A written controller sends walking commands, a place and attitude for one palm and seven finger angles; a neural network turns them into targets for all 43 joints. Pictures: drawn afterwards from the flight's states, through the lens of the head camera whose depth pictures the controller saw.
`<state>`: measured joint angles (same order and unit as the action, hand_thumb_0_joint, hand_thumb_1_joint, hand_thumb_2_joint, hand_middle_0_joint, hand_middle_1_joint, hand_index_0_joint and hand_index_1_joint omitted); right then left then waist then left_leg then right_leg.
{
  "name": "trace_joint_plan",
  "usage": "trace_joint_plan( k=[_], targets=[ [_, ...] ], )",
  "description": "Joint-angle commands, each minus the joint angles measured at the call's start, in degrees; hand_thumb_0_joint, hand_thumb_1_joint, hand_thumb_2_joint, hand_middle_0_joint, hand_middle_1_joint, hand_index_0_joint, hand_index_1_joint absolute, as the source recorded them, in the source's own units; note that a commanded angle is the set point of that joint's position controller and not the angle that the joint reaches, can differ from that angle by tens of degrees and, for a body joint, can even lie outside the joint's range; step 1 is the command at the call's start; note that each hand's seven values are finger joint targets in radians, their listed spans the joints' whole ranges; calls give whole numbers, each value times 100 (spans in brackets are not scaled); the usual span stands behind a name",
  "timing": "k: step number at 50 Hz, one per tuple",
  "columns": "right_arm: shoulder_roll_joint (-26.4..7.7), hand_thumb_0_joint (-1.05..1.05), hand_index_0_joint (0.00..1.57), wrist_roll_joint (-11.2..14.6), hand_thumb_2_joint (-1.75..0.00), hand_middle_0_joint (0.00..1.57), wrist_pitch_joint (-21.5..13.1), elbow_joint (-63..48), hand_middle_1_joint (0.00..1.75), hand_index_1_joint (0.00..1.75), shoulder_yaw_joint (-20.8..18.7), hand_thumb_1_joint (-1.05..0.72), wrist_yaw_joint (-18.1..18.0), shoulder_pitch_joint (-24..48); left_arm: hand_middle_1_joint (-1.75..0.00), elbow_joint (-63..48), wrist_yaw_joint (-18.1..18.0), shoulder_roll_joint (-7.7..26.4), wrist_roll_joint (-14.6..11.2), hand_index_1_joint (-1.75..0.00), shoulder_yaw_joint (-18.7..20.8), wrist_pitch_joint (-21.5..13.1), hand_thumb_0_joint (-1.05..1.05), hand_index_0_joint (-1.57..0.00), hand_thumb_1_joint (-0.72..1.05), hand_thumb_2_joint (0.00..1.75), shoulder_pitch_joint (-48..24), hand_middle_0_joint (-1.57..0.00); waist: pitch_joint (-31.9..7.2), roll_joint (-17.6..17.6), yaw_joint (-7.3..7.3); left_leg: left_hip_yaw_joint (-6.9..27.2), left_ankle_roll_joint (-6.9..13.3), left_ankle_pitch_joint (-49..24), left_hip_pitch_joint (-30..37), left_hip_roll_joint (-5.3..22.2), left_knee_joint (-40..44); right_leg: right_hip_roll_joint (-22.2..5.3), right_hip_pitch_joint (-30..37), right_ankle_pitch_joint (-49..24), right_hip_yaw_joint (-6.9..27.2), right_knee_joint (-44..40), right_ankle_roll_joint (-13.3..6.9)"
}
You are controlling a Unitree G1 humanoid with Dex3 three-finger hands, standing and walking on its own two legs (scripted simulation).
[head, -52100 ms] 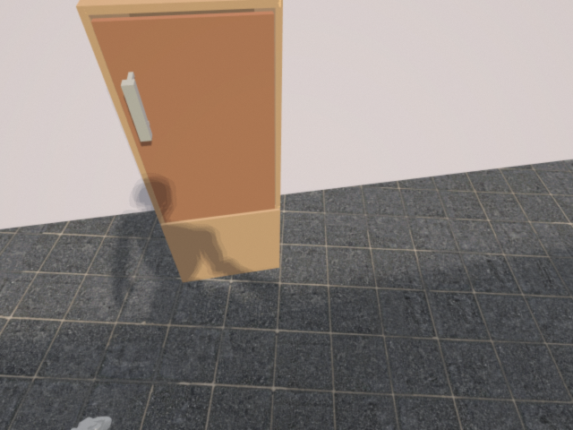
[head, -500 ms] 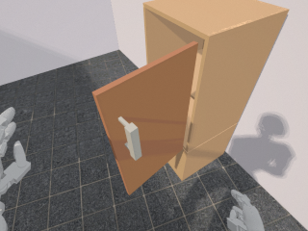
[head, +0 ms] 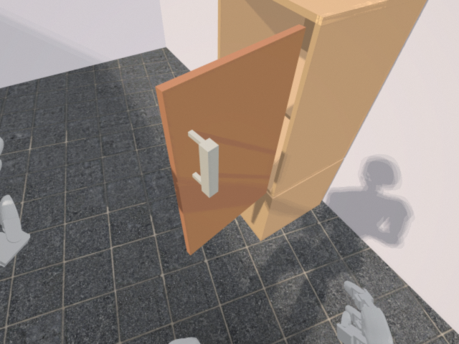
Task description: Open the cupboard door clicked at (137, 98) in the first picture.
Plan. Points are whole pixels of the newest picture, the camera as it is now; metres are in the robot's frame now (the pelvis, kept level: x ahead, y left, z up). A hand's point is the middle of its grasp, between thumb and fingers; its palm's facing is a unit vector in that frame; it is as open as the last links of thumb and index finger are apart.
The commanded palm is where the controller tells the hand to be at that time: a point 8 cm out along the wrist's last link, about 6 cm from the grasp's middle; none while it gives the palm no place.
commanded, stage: step back with the hand held close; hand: left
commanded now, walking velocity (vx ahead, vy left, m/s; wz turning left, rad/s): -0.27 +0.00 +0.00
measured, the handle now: (202, 163) +0.43 +0.09 +0.06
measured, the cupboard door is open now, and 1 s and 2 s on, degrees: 100 100 100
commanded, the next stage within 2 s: stop stepping back and stand still in 0.52 s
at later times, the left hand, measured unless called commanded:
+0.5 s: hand out of the picture +0.12 +0.25 +0.19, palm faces +0.45 -0.79 -0.41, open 7.4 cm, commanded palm +0.06 +0.28 +0.19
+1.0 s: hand out of the picture +0.03 +0.20 +0.17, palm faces +0.36 -0.80 -0.47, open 7.4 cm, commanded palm -0.02 +0.24 +0.19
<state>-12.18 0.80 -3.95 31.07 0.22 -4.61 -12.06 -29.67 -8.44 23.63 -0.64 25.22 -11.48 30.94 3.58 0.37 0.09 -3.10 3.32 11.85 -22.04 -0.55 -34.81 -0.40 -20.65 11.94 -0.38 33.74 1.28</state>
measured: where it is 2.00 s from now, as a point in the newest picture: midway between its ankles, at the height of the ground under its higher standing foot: outside the picture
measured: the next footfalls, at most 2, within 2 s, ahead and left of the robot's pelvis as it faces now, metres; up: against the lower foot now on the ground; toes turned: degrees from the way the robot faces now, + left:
right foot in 0.60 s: -0.20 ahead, -0.14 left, +0.00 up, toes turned -3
left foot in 0.76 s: -0.01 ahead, +0.06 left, +0.00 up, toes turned -3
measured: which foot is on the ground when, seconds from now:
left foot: down 0.00-0.62, up 0.64-0.74, down 0.76-0.92, up 0.94-1.00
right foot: down 0.00-0.28, up 0.30-0.58, down 0.60-1.00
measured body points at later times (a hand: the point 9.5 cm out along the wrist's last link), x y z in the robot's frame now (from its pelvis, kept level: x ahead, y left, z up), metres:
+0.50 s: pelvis -0.08 -0.01 +0.01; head -0.06 +0.02 +0.46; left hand +0.09 +0.29 +0.21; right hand +0.08 -0.24 -0.07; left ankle +0.05 +0.09 -0.72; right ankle -0.19 -0.15 -0.67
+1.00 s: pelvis -0.17 -0.05 +0.01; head -0.18 -0.05 +0.46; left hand +0.00 +0.24 +0.20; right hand -0.05 -0.32 -0.08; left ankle -0.10 +0.06 -0.71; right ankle -0.24 -0.14 -0.72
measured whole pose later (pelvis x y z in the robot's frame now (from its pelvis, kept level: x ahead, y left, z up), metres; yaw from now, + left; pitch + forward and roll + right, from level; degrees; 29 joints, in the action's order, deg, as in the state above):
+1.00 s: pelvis -0.17 -0.05 +0.01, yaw -3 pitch +0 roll +0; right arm -13.9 0.0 -6.3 37.9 -0.4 -4.5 -16.5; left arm -28.2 -8.1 23.7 -2.6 23.3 -11.5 35.8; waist -2.6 0.5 -0.7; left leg 1.2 0.0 14.1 -24.8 -0.2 -39.9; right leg 2.7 -6.5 20.4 -0.8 27.1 -2.8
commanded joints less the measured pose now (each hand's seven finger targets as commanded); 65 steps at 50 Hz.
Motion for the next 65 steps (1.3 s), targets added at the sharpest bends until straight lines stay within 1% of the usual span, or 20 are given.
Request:
trace_joint_plan(
  k=[1, 4, 7, 9, 12, 14, 15, 17, 24, 27, 30, 33, 37, 40, 43, 45, 46, 48, 56, 65],
  targets=[
    [-849, 0, 20, -49, -90, 20, -420, -869, 30, 30, -345, -90, -26, 500, -30, -1245, -119, 868, 51, -30, 740, -431, 0, -20, 90, 90, -360, -20, -610, -803, 30, 1264, 327, 2721, -2171, 1187, 1926, 170, 2121, -186, 206, 725, -36],
    [-810, 0, 20, -58, -90, 20, -469, -811, 30, 30, -368, -90, 15, 409, -30, -1257, -107, 854, 31, -30, 687, -455, 0, -20, 90, 90, -452, -20, -522, -150, -22, 797, 120, 2669, -1718, 657, 1016, -173, 1223, 601, 897, -202, -230],
    [-667, 0, 20, -112, -90, 20, -410, -555, 30, 30, -327, -90, 57, 318, -30, -1341, -186, 989, -50, -30, 594, -467, 0, -20, 90, 90, -628, -20, -552, 781, -80, 315, -307, 1426, 207, -10, -1048, -1256, -983, 1787, 1876, -1870, -770],
    [-584, 0, 20, -113, -90, 20, -319, -443, 30, 30, -290, -90, 87, 354, -30, -1272, -239, 1049, -64, -30, 627, -451, 0, -20, 90, 90, -580, -20, -797, 983, -99, 284, -317, 1161, 662, -11, -1417, -1432, -1084, 1133, 1475, -1851, -824],
    [-698, 0, 20, -73, -90, 20, -256, -530, 30, 30, -289, -90, 25, 511, -30, -1377, -243, 1116, -138, -30, 773, -427, 0, -20, 90, 90, -350, -20, -544, -171, -96, 902, -116, 1285, 227, 402, 855, -573, -666, 836, 701, -796, -325],
    [-846, 0, 20, -133, -90, 20, -385, -639, 30, 30, -342, -90, -7, 633, -30, -1620, -220, 1151, -55, -30, 1040, -583, 0, -20, 90, 90, -297, -20, -802, -2344, -11, 2727, 538, 3201, -1993, 1949, 2902, 535, 1275, 999, 37, 2131, 30],
    [-669, 0, 20, -151, -90, 20, -464, -609, 30, 30, -376, -90, -24, 625, -30, -1492, -218, 1262, -17, -30, 1086, -608, 0, -20, 90, 90, -346, -20, -779, -2018, -55, 2979, 722, 3081, -2202, 2216, 3208, 601, 1232, 1313, 293, 3391, 2],
    [-643, 0, 20, -139, -90, 20, -616, -449, 30, 30, -459, -90, 87, 532, -30, -1382, -198, 1058, -123, -30, 933, -589, 0, -20, 90, 90, -214, -20, -858, -714, 7, 2316, 715, 1516, -704, 1927, 2305, 467, 2, 1585, 484, 3426, -52],
    [-665, 0, 20, -195, -90, 20, -803, -108, 30, 30, -340, -90, 157, 484, -30, -1589, -213, 838, -261, -30, 352, -427, 0, -20, 90, 90, -398, -20, -1308, -1515, -4, 1342, 116, 941, 916, 1333, 2690, 574, 502, 1996, -279, 587, -176],
    [-617, 0, 20, -223, -90, 20, -690, -86, 30, 30, -310, -90, 176, 495, -30, -1554, -131, 1115, -351, -30, 570, -518, 0, -20, 90, 90, -309, -20, -1525, -1331, 56, 911, -194, -632, 1445, 1128, 2058, 377, 915, 922, -217, -1522, -345],
    [-473, 0, 20, -218, -90, 20, -488, -148, 30, 30, -221, -90, 140, 700, -30, -1529, -126, 1724, -366, -30, 1054, -686, 0, -20, 90, 90, -351, -20, -1404, 304, 60, 123, -568, 248, 1374, 312, -251, -1302, -80, -1284, 1091, -2150, -754],
    [-462, 0, 20, -54, -90, 20, -436, -411, 30, 30, -183, -90, 40, 816, -30, -1060, -79, 1502, -231, -30, 1020, -414, 0, -20, 90, 90, 180, -20, -1194, 1120, 52, 205, -413, 606, -92, -7, -1122, -1238, 1074, -4528, 539, -924, -570],
    [-729, 0, 20, -46, -90, 20, -415, -397, 30, 30, -171, -90, -48, 553, -30, -1117, -66, 1260, -380, -30, 841, -251, 0, -20, 90, 90, 146, -20, -1325, -639, -97, 671, -81, -2370, 1790, 514, 873, -151, 427, -1661, -75, -234, -5],
    [-804, 0, 20, -116, -90, 20, -633, -368, 30, 30, -184, -90, -50, 547, -30, -651, -83, 1276, -358, -30, 831, -255, 0, -20, 90, 90, 312, -20, -1045, -1279, 17, 1649, 214, -892, 1289, 1066, 1673, 193, 373, 1021, 17, -438, -14],
    [-747, 0, 20, -108, -90, 20, -582, -445, 30, 30, -199, -90, -49, 580, -30, -953, -72, 1163, -301, -30, 728, -292, 0, -20, 90, 90, 202, -20, -560, -696, -41, 1204, -164, 1549, 54, 561, 2010, 130, 1115, 1441, -55, -1289, -271],
    [-722, 0, 20, -124, -90, 20, -507, -450, 30, 30, -277, -90, -9, 576, -30, -1060, -63, 1307, -292, -30, 792, -299, 0, -20, 90, 90, 304, -20, -545, 303, -69, 507, -405, 593, 638, 22, 178, -752, 83, 2419, 1099, -2355, -648],
    [-698, 0, 20, -108, -90, 20, -475, -349, 30, 30, -289, -90, -1, 510, -30, -1096, -83, 1187, -274, -30, 667, -298, 0, -20, 90, 90, 175, -20, -334, 618, -57, 488, -420, 278, 456, 6, -756, -1327, -235, 2216, 1657, -2564, -933],
    [-710, 0, 20, -97, -90, 20, -519, -212, 30, 30, -258, -90, 17, 387, -30, -964, -138, 1101, -187, -30, 564, -351, 0, -20, 90, 90, -240, -20, -214, 388, -87, 565, -357, 470, -230, 210, -1329, -1529, 245, 612, 1532, -2128, -1041],
    [-690, 0, 20, -65, -90, 20, -647, -223, 30, 30, -218, -90, -42, 311, -30, -424, -98, 1037, -105, -30, 486, -444, 0, -20, 90, 90, -397, -20, -773, -367, -49, 572, -2, -2184, 1364, 476, 667, -337, 882, -1836, 293, -728, -113],
    [-659, 0, 20, -104, -90, 20, -676, -401, 30, 30, -180, -90, 9, 470, -30, -845, -67, 1043, -209, -30, 659, -452, 0, -20, 90, 90, 61, -20, -628, -660, -31, 872, -179, 244, 780, 530, 1505, -73, 911, 349, 165, -1307, -181]
  ],
)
